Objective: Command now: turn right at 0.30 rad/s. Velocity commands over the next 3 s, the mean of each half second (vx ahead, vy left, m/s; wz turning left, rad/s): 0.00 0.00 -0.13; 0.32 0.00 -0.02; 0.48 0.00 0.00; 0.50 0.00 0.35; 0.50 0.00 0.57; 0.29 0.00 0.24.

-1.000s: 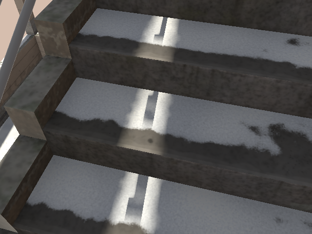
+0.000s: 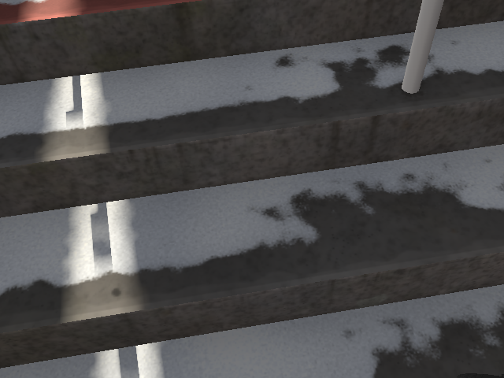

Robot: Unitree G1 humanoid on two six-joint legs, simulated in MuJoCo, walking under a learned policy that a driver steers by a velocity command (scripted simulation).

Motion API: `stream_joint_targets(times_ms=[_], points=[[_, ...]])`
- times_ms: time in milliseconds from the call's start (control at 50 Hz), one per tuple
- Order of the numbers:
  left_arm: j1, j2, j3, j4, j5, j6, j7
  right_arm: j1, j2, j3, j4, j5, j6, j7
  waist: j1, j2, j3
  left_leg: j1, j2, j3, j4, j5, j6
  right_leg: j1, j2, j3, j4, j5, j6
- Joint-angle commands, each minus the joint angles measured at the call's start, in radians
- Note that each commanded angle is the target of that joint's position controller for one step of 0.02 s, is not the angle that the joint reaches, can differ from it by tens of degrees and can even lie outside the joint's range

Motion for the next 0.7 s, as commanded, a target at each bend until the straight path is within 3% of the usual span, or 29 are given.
stream_joint_targets(times_ms=[20, 60, 120, 160, 220, 240, 260, 280, 300, 320, 340, 380, 420, 460, 480, 500, 520, 540, 560, 580, 600, 620, 640, 660, 680, 700], points=[[-0.011, 0.131, 0.025, -0.091, 0.001, -0.010, -0.011, -0.006, -0.087, -0.014, -0.068, 0.005, -0.022, -0.003, -0.003, -0.115, -0.069, -0.066, 0.008, 0.017, 0.049, 0.010, -0.014, 0.185, -0.278, 0.297, -0.117, 0.394, -0.233], [-0.002, 0.116, 0.015, -0.117, 0.000, -0.012, -0.013, -0.012, -0.087, -0.011, -0.063, -0.006, -0.026, 0.003, 0.008, -0.073, -0.087, -0.072, 0.019, 0.011, -0.002, 0.000, -0.024, 0.230, -0.303, 0.338, -0.094, 0.481, -0.242], [-0.035, 0.107, 0.005, -0.135, -0.009, -0.008, -0.010, -0.006, -0.052, 0.002, -0.072, -0.007, -0.030, 0.019, -0.009, -0.091, -0.100, -0.016, 0.045, 0.023, -0.203, 0.013, -0.025, 0.271, -0.276, 0.312, -0.051, 0.528, -0.204], [-0.088, 0.121, 0.006, -0.132, -0.013, -0.016, -0.008, 0.029, -0.005, 0.016, -0.078, -0.015, -0.022, 0.053, -0.042, -0.101, -0.101, 0.154, 0.065, 0.059, -0.376, 0.022, -0.009, 0.185, -0.249, 0.266, -0.032, 0.611, -0.174], [-0.083, 0.118, 0.008, -0.072, -0.060, -0.010, -0.024, 0.049, 0.041, 0.030, -0.084, -0.015, -0.011, 0.112, -0.048, -0.072, -0.081, 0.363, 0.072, 0.086, -0.802, -0.060, 0.014, 0.199, -0.241, 0.261, 0.004, 0.701, -0.137], [-0.086, 0.109, 0.005, -0.037, -0.081, 0.003, -0.046, 0.069, 0.061, 0.038, -0.069, 0.003, -0.013, 0.132, -0.079, -0.037, -0.070, 0.454, 0.077, 0.096, -1.027, 0.151, 0.037, 0.205, -0.223, 0.259, 0.021, 0.681, -0.117], [-0.046, 0.100, 0.005, -0.003, -0.083, 0.010, -0.072, 0.087, 0.070, 0.043, -0.042, 0.004, -0.019, 0.142, -0.081, -0.041, -0.055, 0.534, 0.094, 0.085, -1.083, 0.284, 0.068, 0.180, -0.211, 0.278, 0.011, 0.654, -0.084], [0.077, 0.077, 0.004, 0.025, -0.066, 0.011, -0.083, 0.047, 0.017, 0.034, -0.064, 0.023, -0.045, 0.147, -0.001, -0.001, -0.133, 0.641, 0.154, 0.034, -0.931, 0.583, 0.163, 0.174, -0.153, 0.205, 0.017, 0.573, 0.016], [0.163, 0.110, 0.024, 0.049, -0.050, 0.007, -0.069, -0.034, -0.012, 0.034, -0.087, 0.016, -0.057, 0.156, 0.073, 0.013, -0.176, 0.663, 0.146, 0.048, -0.860, 0.635, 0.225, 0.185, -0.108, 0.112, -0.002, 0.501, 0.055], [0.073, 0.134, 0.030, 0.033, -0.046, 0.012, -0.057, -0.023, -0.009, 0.024, -0.081, -0.004, -0.056, 0.161, 0.026, 0.016, -0.142, 0.627, 0.135, 0.069, -0.873, 0.527, 0.210, 0.167, -0.089, 0.079, -0.001, 0.421, 0.050], [-0.002, 0.123, 0.029, 0.014, -0.038, 0.019, -0.050, -0.002, 0.003, 0.021, -0.066, -0.005, -0.055, 0.167, 0.003, 0.045, -0.095, 0.622, 0.131, 0.063, -0.899, 0.427, 0.191, 0.115, -0.085, 0.070, -0.008, 0.314, 0.041], [-0.050, 0.110, 0.028, 0.002, -0.045, 0.026, -0.039, -0.013, 0.040, 0.022, -0.066, 0.008, -0.051, 0.174, -0.012, 0.048, -0.045, 0.688, 0.134, 0.033, -0.932, 0.272, 0.178, -0.024, -0.080, 0.068, -0.050, 0.064, 0.039], [-0.084, 0.090, 0.024, -0.004, -0.055, 0.023, -0.024, -0.005, 0.052, 0.025, -0.061, 0.016, -0.049, 0.181, -0.026, 0.037, -0.021, 0.725, 0.140, 0.016, -0.962, 0.233, 0.191, -0.077, -0.075, 0.062, -0.075, -0.014, 0.054], [-0.084, 0.086, 0.027, 0.000, -0.050, 0.017, -0.025, -0.013, 0.064, 0.029, -0.059, 0.015, -0.051, 0.179, -0.017, 0.035, -0.021, 0.743, 0.132, 0.023, -0.965, 0.266, 0.191, -0.083, -0.078, 0.050, -0.077, 0.012, 0.060], [0.003, 0.039, 0.030, 0.014, -0.023, 0.024, 0.024, 0.100, 0.006, 0.008, -0.026, 0.027, -0.020, 0.070, -0.047, -0.023, -0.102, 0.770, 0.147, 0.029, -1.019, 0.364, 0.204, 0.055, -0.115, 0.051, -0.078, 0.228, 0.065], [0.013, 0.042, 0.030, 0.023, -0.023, 0.031, 0.049, 0.098, 0.006, 0.017, -0.010, 0.022, -0.010, 0.030, -0.034, -0.022, -0.068, 0.761, 0.131, 0.030, -1.032, 0.338, 0.203, 0.068, -0.106, 0.050, -0.073, 0.240, 0.072], [0.014, 0.048, 0.034, 0.022, -0.018, 0.037, 0.062, 0.078, 0.019, 0.022, -0.012, 0.015, -0.002, 0.014, -0.033, -0.005, -0.037, 0.753, 0.122, 0.029, -1.052, 0.275, 0.204, 0.055, -0.101, 0.047, -0.072, 0.211, 0.073], [0.015, 0.065, 0.041, 0.020, -0.012, 0.041, 0.067, 0.054, 0.027, 0.025, -0.022, 0.008, 0.002, 0.008, -0.036, 0.032, -0.029, 0.769, 0.117, 0.014, -1.069, 0.193, 0.220, 0.032, -0.092, 0.029, -0.055, 0.146, 0.068], [-0.010, 0.146, 0.070, 0.024, -0.029, 0.027, 0.007, 0.073, 0.023, 0.002, -0.028, -0.021, -0.005, 0.093, -0.051, 0.094, 0.082, 0.779, 0.171, -0.039, -1.089, -0.216, 0.284, -0.166, -0.054, 0.019, -0.023, -0.278, 0.021], [-0.058, 0.151, 0.080, 0.008, -0.024, 0.024, -0.012, 0.162, -0.027, -0.021, 0.009, -0.029, -0.017, 0.113, -0.099, 0.137, 0.114, 0.760, 0.231, -0.144, -1.186, -0.409, 0.353, -0.257, -0.045, -0.019, 0.068, -0.307, -0.008], [-0.031, 0.054, 0.061, -0.030, 0.010, 0.026, 0.017, 0.220, -0.062, -0.028, 0.011, 0.011, -0.001, 0.061, -0.097, 0.189, 0.000, 0.802, 0.259, -0.238, -1.286, -0.424, 0.360, -0.148, -0.061, -0.117, 0.136, -0.189, 0.039], [-0.028, 0.047, 0.056, -0.037, 0.018, 0.028, 0.030, 0.223, -0.068, -0.031, 0.036, 0.020, 0.006, 0.049, -0.083, 0.170, 0.066, 0.739, 0.286, -0.272, -1.318, -0.410, 0.375, -0.150, -0.078, -0.151, 0.164, -0.186, 0.054], [-0.026, 0.049, 0.059, -0.045, 0.023, 0.026, 0.035, 0.206, -0.066, -0.033, 0.037, 0.012, 0.008, 0.043, -0.078, 0.150, 0.105, 0.696, 0.294, -0.268, -1.325, -0.370, 0.387, -0.151, -0.094, -0.170, 0.208, -0.180, 0.064], [-0.059, 0.095, 0.079, -0.032, 0.003, -0.002, 0.017, 0.061, -0.039, -0.032, -0.004, -0.019, -0.019, 0.062, -0.047, 0.120, 0.175, 0.565, 0.382, -0.284, -1.341, -0.424, 0.448, -0.128, -0.101, -0.137, 0.335, -0.150, -0.003], [-0.024, 0.089, 0.078, -0.038, 0.015, -0.003, 0.010, 0.013, -0.030, -0.025, -0.020, -0.014, -0.042, 0.062, -0.015, 0.141, 0.130, 0.484, 0.362, -0.250, -1.365, -0.390, 0.432, -0.032, -0.123, -0.119, 0.355, -0.181, -0.038], [0.045, 0.065, 0.076, -0.027, 0.028, 0.002, -0.001, -0.055, -0.017, -0.019, -0.027, -0.006, -0.060, 0.060, 0.039, 0.146, 0.126, 0.456, 0.316, -0.181, -1.346, -0.324, 0.403, 0.051, -0.129, -0.114, 0.285, -0.171, -0.066]])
